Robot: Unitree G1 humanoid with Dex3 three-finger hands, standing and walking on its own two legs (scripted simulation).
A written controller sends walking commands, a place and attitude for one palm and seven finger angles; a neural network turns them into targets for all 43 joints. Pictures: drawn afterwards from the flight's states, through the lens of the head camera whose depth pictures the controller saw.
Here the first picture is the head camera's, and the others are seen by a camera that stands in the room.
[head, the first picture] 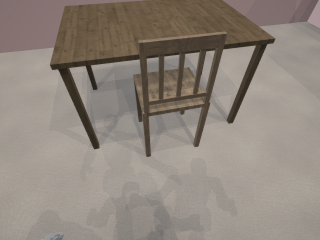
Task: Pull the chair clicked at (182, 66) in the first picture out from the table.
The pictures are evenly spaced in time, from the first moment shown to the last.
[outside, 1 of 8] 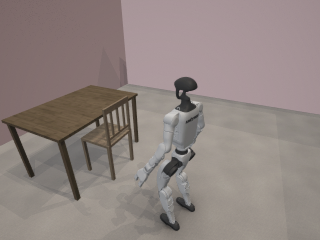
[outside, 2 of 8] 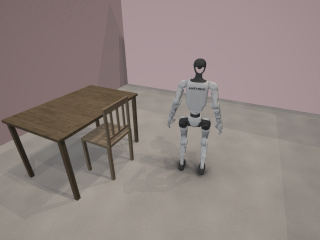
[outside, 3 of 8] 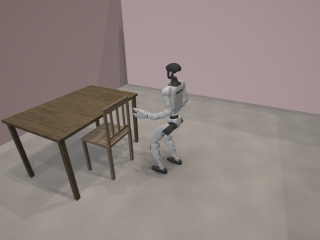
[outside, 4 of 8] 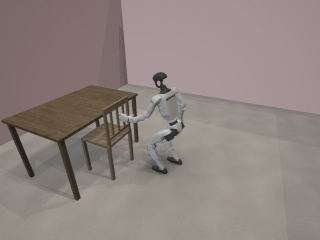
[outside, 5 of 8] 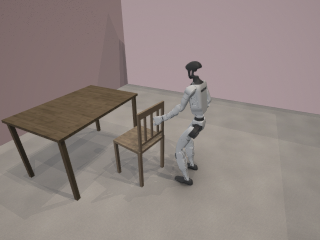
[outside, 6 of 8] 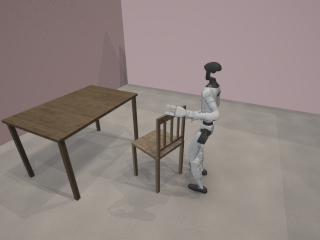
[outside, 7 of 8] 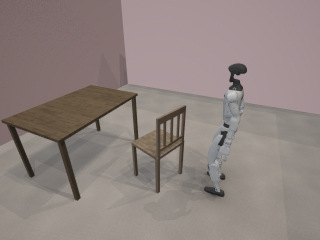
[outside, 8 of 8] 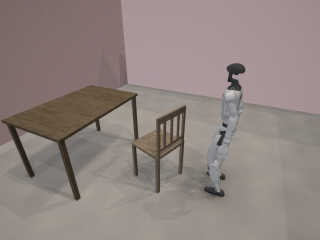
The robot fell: no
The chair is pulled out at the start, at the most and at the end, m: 0.00 0.60 0.60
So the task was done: yes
